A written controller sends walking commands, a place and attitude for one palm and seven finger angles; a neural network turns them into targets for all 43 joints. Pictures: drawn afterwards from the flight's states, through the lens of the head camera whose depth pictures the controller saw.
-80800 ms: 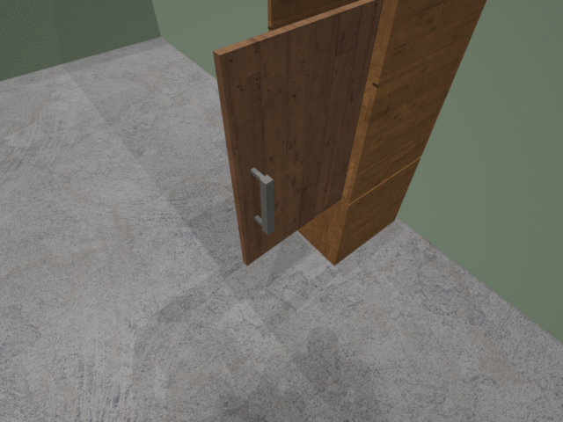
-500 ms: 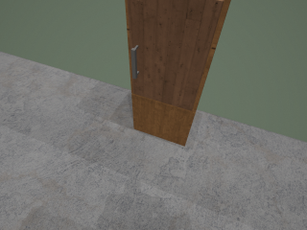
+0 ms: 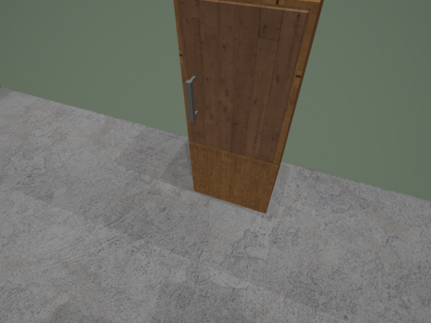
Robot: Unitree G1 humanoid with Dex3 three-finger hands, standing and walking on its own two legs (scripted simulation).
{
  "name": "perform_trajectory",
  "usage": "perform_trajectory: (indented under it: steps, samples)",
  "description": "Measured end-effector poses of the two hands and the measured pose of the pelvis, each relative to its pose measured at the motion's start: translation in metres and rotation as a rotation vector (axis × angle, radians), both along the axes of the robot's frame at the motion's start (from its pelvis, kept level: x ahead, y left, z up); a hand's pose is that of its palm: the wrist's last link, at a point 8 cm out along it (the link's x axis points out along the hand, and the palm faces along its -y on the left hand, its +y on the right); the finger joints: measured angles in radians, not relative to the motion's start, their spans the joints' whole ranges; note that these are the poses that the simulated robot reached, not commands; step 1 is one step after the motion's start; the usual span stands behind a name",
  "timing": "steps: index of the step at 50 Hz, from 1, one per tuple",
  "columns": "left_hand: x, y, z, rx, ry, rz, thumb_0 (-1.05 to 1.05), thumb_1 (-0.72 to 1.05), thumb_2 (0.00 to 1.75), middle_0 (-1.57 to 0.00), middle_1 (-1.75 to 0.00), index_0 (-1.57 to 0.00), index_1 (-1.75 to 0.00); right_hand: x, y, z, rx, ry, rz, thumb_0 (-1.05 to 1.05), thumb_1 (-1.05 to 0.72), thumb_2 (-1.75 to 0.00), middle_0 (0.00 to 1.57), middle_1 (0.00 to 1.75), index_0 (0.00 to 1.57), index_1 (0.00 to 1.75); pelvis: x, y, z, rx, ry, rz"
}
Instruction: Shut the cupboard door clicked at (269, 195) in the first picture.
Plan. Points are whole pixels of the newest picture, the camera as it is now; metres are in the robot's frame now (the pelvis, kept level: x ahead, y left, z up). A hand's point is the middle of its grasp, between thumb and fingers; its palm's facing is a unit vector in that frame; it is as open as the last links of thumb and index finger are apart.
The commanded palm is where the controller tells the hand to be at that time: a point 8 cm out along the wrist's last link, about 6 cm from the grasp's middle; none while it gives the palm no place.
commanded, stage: let the arm hang, fingers relaxed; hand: left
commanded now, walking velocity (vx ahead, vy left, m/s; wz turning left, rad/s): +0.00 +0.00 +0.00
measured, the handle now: (192, 99) +0.90 +0.13 -0.09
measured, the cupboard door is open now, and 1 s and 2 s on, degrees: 0 0 0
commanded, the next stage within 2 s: look to check the result in 0.28 s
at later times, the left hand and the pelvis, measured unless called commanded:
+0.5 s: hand out of the picture -0.01 +0.16 -0.17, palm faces +0.05 -0.98 -0.18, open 7.4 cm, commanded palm none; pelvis +0.01 +0.00 +0.00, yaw +0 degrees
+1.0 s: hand out of the picture +0.02 +0.17 -0.17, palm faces +0.05 -0.97 -0.22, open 7.4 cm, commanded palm none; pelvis +0.02 -0.01 +0.00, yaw +1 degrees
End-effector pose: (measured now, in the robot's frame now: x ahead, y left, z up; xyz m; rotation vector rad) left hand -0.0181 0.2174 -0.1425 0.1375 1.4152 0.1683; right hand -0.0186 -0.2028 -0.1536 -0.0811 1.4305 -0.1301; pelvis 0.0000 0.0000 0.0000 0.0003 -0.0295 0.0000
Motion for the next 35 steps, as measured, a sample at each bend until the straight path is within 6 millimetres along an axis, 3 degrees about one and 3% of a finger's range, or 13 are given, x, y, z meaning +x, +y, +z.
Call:
perform_trajectory:
  steps: [6,18,26,35]
  samples:
    - [0.013,-0.007,-0.003,-0.017,-0.026,-0.008,0.02,0.92,0.90,-0.20,-0.30,-0.20,-0.30,0.002,-0.003,0.003,-0.013,-0.004,-0.010,0.01,-0.92,-0.90,0.20,0.29,0.20,0.30,0.003,-0.001,0.000,0.002,0.001,-0.002]
    - [0.002,-0.007,-0.002,-0.020,0.028,0.011,0.01,0.91,0.90,-0.20,-0.30,-0.20,-0.30,0.004,-0.011,0.006,-0.035,0.023,-0.005,0.00,-0.91,-0.90,0.20,0.29,0.20,0.29,0.010,-0.002,0.001,0.001,0.008,0.001]
    - [0.001,-0.005,-0.001,-0.013,0.040,0.018,0.01,0.91,0.90,-0.20,-0.30,-0.20,-0.30,0.019,-0.016,0.007,-0.042,0.004,0.006,0.00,-0.91,-0.90,0.20,0.29,0.20,0.29,0.015,-0.003,0.002,0.001,0.004,0.002]
    - [0.015,-0.002,0.001,0.000,0.005,0.014,0.01,0.90,0.90,-0.20,-0.30,-0.20,-0.30,0.039,-0.023,0.007,-0.051,-0.041,0.025,0.00,-0.91,-0.90,0.20,0.29,0.20,0.30,0.018,-0.005,0.003,0.003,-0.003,0.006]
